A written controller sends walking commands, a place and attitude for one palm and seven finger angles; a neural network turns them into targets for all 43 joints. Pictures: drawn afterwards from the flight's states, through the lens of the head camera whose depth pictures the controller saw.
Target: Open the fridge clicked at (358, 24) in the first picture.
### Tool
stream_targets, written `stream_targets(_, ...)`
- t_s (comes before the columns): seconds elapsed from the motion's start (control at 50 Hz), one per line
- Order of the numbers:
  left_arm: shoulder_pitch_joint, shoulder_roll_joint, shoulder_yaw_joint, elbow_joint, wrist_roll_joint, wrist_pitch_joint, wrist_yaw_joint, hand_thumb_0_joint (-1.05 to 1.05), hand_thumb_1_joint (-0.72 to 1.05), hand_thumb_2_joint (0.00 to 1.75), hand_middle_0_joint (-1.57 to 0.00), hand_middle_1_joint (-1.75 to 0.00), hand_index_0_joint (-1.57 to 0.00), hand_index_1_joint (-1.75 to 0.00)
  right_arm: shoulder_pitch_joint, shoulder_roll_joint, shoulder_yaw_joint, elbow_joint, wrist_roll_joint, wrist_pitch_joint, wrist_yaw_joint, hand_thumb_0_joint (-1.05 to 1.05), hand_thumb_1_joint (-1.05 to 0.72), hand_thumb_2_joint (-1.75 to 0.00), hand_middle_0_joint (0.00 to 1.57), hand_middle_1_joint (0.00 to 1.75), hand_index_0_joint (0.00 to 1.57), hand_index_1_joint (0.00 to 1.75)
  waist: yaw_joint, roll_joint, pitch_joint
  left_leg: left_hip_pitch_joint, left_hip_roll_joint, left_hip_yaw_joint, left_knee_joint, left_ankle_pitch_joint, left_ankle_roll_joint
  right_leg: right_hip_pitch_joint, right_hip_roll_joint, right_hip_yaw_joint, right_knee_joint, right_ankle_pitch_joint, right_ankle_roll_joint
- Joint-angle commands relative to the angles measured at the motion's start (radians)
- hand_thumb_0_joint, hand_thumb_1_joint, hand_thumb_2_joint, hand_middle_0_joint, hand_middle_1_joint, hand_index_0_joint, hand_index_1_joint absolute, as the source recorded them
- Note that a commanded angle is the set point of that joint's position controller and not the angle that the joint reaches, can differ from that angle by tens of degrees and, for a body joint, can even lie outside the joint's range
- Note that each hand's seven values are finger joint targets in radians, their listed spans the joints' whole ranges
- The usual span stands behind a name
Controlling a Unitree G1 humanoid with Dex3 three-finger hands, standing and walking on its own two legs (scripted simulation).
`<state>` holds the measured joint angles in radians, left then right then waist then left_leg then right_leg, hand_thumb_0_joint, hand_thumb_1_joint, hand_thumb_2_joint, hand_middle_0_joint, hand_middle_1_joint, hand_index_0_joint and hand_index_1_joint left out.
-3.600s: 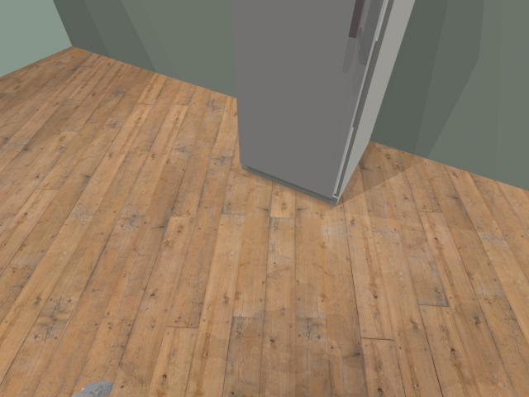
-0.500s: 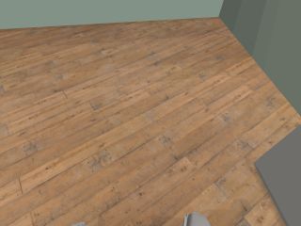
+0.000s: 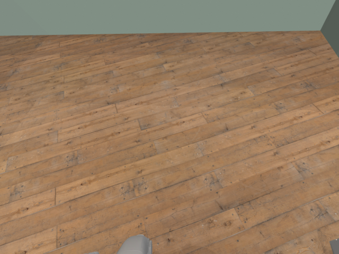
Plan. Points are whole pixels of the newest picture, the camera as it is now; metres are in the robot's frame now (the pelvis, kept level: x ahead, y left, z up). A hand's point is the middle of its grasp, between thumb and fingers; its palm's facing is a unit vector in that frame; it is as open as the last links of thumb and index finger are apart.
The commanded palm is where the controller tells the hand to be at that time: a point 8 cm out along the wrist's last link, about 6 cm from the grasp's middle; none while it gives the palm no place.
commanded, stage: walk to a spot facing it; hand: right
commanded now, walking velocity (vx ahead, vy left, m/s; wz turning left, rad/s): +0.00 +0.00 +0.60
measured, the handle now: out of the picture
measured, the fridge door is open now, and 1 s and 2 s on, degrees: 0 0 0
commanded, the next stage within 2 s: turn to face it in 0.12 s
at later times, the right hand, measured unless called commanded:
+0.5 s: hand (221, 230) +0.21 -0.12 -0.16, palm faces -0.18 +0.97 -0.18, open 7.4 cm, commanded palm none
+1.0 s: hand out of the picture +0.09 -0.21 -0.16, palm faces +0.18 +0.95 -0.27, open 7.4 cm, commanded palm none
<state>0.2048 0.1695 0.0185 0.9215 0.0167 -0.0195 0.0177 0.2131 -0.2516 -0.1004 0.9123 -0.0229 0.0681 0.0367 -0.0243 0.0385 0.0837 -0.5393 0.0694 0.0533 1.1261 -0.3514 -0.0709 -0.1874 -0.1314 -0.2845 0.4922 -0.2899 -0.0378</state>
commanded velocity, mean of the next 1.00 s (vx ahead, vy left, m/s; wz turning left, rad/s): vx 0.00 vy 0.00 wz -0.37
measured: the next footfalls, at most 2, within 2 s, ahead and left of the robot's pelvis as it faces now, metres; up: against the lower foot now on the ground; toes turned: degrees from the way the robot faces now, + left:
left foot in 0.24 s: +0.07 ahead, +0.15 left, +0.00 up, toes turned +16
right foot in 0.58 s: +0.13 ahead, -0.09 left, +0.00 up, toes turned -4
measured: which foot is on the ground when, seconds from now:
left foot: up 0.00-0.22, down 0.24-0.58, up 0.60-1.00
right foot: down 0.00-0.22, up 0.24-0.56, down 0.58-1.00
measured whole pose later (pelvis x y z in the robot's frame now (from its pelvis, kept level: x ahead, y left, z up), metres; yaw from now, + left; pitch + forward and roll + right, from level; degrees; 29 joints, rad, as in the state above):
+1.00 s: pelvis +0.03 +0.02 -0.01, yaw -8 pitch +0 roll +2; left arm 0.21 0.24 0.08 0.93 0.02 0.04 -0.01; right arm 0.17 -0.24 -0.08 0.92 -0.01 0.05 -0.02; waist 0.03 -0.03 0.06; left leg -0.35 0.03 0.00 0.78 -0.43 -0.06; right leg -0.36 0.03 0.06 0.50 -0.14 -0.04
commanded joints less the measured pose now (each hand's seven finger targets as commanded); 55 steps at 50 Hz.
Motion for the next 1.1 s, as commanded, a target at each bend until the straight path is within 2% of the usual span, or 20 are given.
stream_targets(0.0,0.082,0.181,0.063,-0.025,0.007,-0.011,0.012,0.0,0.9,0.9,-0.2,-0.3,-0.2,-0.3,-0.07,-0.003,0.002,-0.093,-0.003,-0.01,-0.002,0.0,-0.9,-0.9,0.2,0.3,0.2,0.3,0.048,-0.223,-0.081,-0.043,0.019,0.021,-0.112,0.022,-0.002,0.128,-0.245,0.098,-0.139,0.554,-0.066)
stream_targets(0.12,0.114,0.211,0.086,0.004,0.015,0.002,0.003,0.0,0.9,0.9,-0.2,-0.3,-0.2,-0.3,-0.141,-0.004,0.007,-0.12,-0.005,-0.028,-0.007,0.0,-0.9,-0.9,0.2,0.3,0.2,0.3,0.067,-0.24,-0.092,0.085,-0.023,0.068,-0.373,-0.034,0.044,0.152,-0.283,0.049,-0.044,0.595,-0.051)
stream_targets(0.18,0.128,0.213,0.085,-0.011,0.0,0.007,-0.01,0.0,0.9,0.9,-0.2,-0.3,-0.2,-0.3,0.018,-0.084,-0.004,-0.079,-0.009,-0.058,-0.022,0.0,-0.9,-0.9,0.2,0.3,0.2,0.3,-0.024,-0.107,-0.192,0.445,-0.024,0.041,-0.654,0.228,0.101,0.002,-0.246,-0.017,0.294,0.622,0.043)
stream_targets(0.2,0.131,0.141,0.062,-0.049,-0.007,0.011,-0.017,0.0,0.9,0.9,-0.2,-0.3,-0.2,-0.3,0.119,-0.2,-0.025,-0.052,-0.014,-0.075,-0.039,0.0,-0.9,-0.9,0.2,0.3,0.2,0.3,-0.063,0.199,-0.273,0.732,0.242,-0.308,-0.673,0.683,0.205,-0.333,-0.102,-0.031,0.555,-0.015,0.106)
stream_targets(0.22,0.096,0.12,0.053,-0.065,-0.01,0.022,-0.001,0.0,0.9,0.9,-0.2,-0.3,-0.2,-0.3,0.161,-0.238,-0.024,-0.026,0.013,-0.073,-0.05,0.0,-0.9,-0.9,0.2,0.3,0.2,0.3,-0.067,0.19,-0.314,0.718,0.375,-0.374,-0.642,1.089,0.305,-0.425,-0.012,0.121,0.734,-0.393,0.122)
stream_targets(0.26,0.078,0.103,0.04,-0.041,-0.009,0.038,0.013,0.0,0.9,0.9,-0.2,-0.3,-0.2,-0.3,0.061,-0.193,-0.014,-0.042,0.009,-0.067,-0.067,0.0,-0.9,-0.9,0.2,0.3,0.2,0.3,-0.028,0.176,-0.265,0.569,0.321,-0.313,-0.698,0.793,0.305,-0.419,-0.019,0.259,0.791,-0.319,0.105)
stream_targets(0.34,0.195,0.076,0.027,0.06,0.001,0.059,0.004,0.0,0.9,0.9,-0.2,-0.3,-0.2,-0.3,-0.126,-0.08,0.039,-0.055,0.001,-0.078,-0.069,0.0,-0.9,-0.9,0.2,0.3,0.2,0.3,0.084,0.091,-0.113,0.259,0.184,-0.031,-0.755,0.52,0.208,-0.226,-0.001,0.241,0.571,-0.131,0.105)
stream_targets(0.44,0.123,0.069,0.03,0.047,-0.004,0.051,-0.01,0.0,0.9,0.9,-0.2,-0.3,-0.2,-0.3,-0.068,-0.1,0.026,-0.017,-0.001,-0.068,-0.07,0.0,-0.9,-0.9,0.2,0.3,0.2,0.3,0.03,0.147,-0.053,0.308,0.22,-0.018,-0.748,0.464,0.212,-0.209,0.045,0.181,0.346,-0.129,0.101)
stream_targets(0.52,0.164,0.083,0.044,0.043,0.0,0.044,-0.02,0.0,0.9,0.9,-0.2,-0.3,-0.2,-0.3,-0.071,-0.094,0.012,-0.022,0.009,-0.054,-0.074,0.0,-0.9,-0.9,0.2,0.3,0.2,0.3,0.056,0.063,-0.076,0.266,0.215,0.05,-0.608,0.322,0.134,-0.062,0.045,0.162,0.085,0.081,0.086)
stream_targets(0.54,0.19,0.13,0.057,0.038,0.003,0.037,-0.023,0.0,0.9,0.9,-0.2,-0.3,-0.2,-0.3,-0.048,-0.055,0.013,-0.033,0.014,-0.045,-0.071,0.0,-0.9,-0.9,0.2,0.3,0.2,0.3,0.063,-0.117,-0.082,0.187,0.142,0.092,-0.484,0.146,0.079,-0.018,-0.038,0.313,-0.021,0.234,0.041)
stream_targets(0.56,0.203,0.218,0.077,0.02,0.012,0.032,-0.02,0.0,0.9,0.9,-0.2,-0.3,-0.2,-0.3,-0.034,0.002,0.018,-0.062,0.02,-0.038,-0.068,0.0,-0.9,-0.9,0.2,0.3,0.2,0.3,0.068,-0.361,-0.066,0.059,0.027,0.131,-0.306,-0.17,0.011,-0.013,-0.236,0.588,-0.147,0.387,-0.07)
stream_targets(0.58,0.225,0.239,0.086,0.027,0.017,0.029,-0.01,0.0,0.9,0.9,-0.2,-0.3,-0.2,-0.3,-0.1,-0.004,0.027,-0.089,0.01,-0.035,-0.071,0.0,-0.9,-0.9,0.2,0.3,0.2,0.3,0.106,-0.369,-0.068,0.019,-0.001,0.045,-0.093,-0.3,0.015,-0.037,-0.294,0.726,-0.225,0.322,-0.151)
stream_targets(0.68,0.081,0.182,0.074,-0.017,0.007,0.012,0.006,0.0,0.9,0.9,-0.2,-0.3,-0.2,-0.3,-0.074,-0.01,0.007,-0.047,0.007,-0.046,-0.052,0.0,-0.9,-0.9,0.2,0.3,0.2,0.3,0.049,-0.157,-0.146,-0.026,0.025,-0.053,0.002,-0.055,0.005,0.036,-0.138,0.508,-0.175,0.349,-0.114)
stream_targets(0.84,0.066,0.237,0.098,-0.036,0.009,0.033,-0.007,0.0,0.9,0.9,-0.2,-0.3,-0.2,-0.3,-0.08,-0.028,0.007,-0.062,0.011,-0.034,-0.056,0.0,-0.9,-0.9,0.2,0.3,0.2,0.3,0.075,-0.17,-0.144,0.042,-0.014,-0.05,-0.205,-0.082,-0.008,0.03,-0.113,0.601,-0.189,0.204,-0.138)
stream_targets(0.98,-0.028,0.269,0.116,-0.081,0.01,0.056,-0.023,0.0,0.9,0.9,-0.2,-0.3,-0.2,-0.3,0.047,-0.058,0.008,-0.063,0.017,-0.043,-0.062,0.0,-0.9,-0.9,0.2,0.3,0.2,0.3,0.024,-0.206,-0.155,0.3,-0.067,-0.028,-0.536,-0.018,0.02,-0.121,-0.038,0.666,-0.155,0.117,-0.095)
stream_targets(1.0,-0.05,0.257,0.115,-0.095,0.005,0.061,-0.026,0.0,0.9,0.9,-0.2,-0.3,-0.2,-0.3,0.098,-0.074,0.001,-0.052,0.016,-0.046,-0.064,0.0,-0.9,-0.9,0.2,0.3,0.2,0.3,-0.002,-0.183,-0.156,0.421,-0.056,-0.017,-0.671,0.054,0.03,-0.213,-0.001,0.641,-0.131,0.042,-0.055)
stream_targets(1.02,-0.053,0.212,0.112,-0.108,-0.001,0.066,-0.031,0.0,0.9,0.9,-0.2,-0.3,-0.2,-0.3,0.136,-0.129,-0.011,-0.054,0.005,-0.053,-0.07,0.0,-0.9,-0.9,0.2,0.3,0.2,0.3,-0.021,-0.044,-0.138,0.519,0.074,-0.136,-0.83,-0.021,0.076,-0.358,0.087,0.559,0.02,-0.079,0.007)
stream_targets(1.04,-0.041,0.14,0.098,-0.136,-0.003,0.066,-0.033,0.0,0.9,0.9,-0.2,-0.3,-0.2,-0.3,0.108,-0.227,-0.025,-0.08,-0.013,-0.059,-0.076,0.0,-0.9,-0.9,0.2,0.3,0.2,0.3,-0.021,0.27,-0.103,0.514,0.374,-0.471,-0.97,-0.189,0.196,-0.526,0.225,0.339,0.335,-0.223,0.089)
stream_targets(1.06,-0.067,0.205,0.108,-0.145,0.013,0.067,-0.034,0.0,0.9,0.9,-0.2,-0.3,-0.2,-0.3,0.02,-0.223,-0.01,-0.114,0.001,-0.054,-0.078,0.0,-0.9,-0.9,0.2,0.3,0.2,0.3,-0.002,0.203,-0.069,0.297,0.434,-0.434,-0.978,-0.173,0.225,-0.459,0.162,0.366,0.534,-0.244,0.072)
stream_targets(1.08,-0.069,0.199,0.113,-0.141,0.012,0.08,-0.038,0.0,0.9,0.9,-0.2,-0.3,-0.2,-0.3,-0.039,-0.192,-0.012,-0.129,0.001,-0.056,-0.081,0.0,-0.9,-0.9,0.2,0.3,0.2,0.3,0.03,0.188,-0.035,0.191,0.378,-0.406,-0.974,-0.175,0.206,-0.414,0.147,0.371,0.635,-0.21,0.067)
